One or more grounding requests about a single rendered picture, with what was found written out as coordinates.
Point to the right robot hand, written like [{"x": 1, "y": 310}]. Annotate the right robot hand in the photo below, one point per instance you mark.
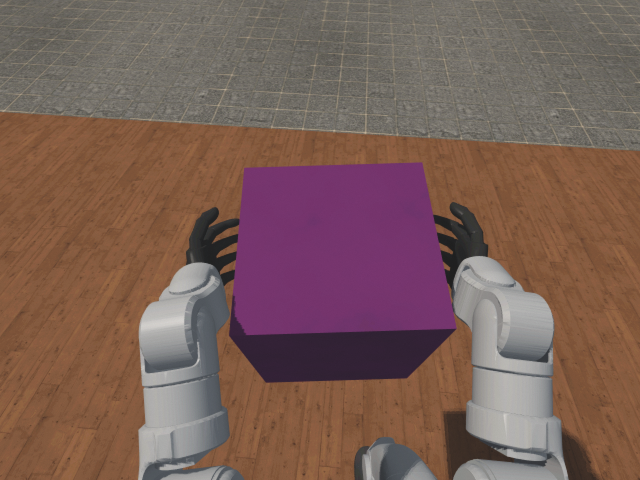
[{"x": 470, "y": 241}]

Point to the left robot hand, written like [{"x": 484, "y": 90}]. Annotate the left robot hand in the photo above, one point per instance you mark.
[{"x": 201, "y": 249}]

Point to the right robot upper arm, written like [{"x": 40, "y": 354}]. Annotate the right robot upper arm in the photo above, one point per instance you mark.
[{"x": 480, "y": 469}]

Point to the right robot forearm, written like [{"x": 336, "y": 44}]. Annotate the right robot forearm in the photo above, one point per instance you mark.
[{"x": 512, "y": 348}]

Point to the left robot forearm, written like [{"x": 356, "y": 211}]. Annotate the left robot forearm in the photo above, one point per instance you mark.
[{"x": 184, "y": 417}]

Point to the carton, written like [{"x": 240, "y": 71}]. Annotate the carton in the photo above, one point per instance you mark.
[{"x": 339, "y": 273}]

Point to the right robot thigh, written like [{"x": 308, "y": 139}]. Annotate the right robot thigh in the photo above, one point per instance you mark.
[{"x": 394, "y": 462}]

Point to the right robot shin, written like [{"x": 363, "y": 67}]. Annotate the right robot shin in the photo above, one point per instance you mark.
[{"x": 382, "y": 440}]

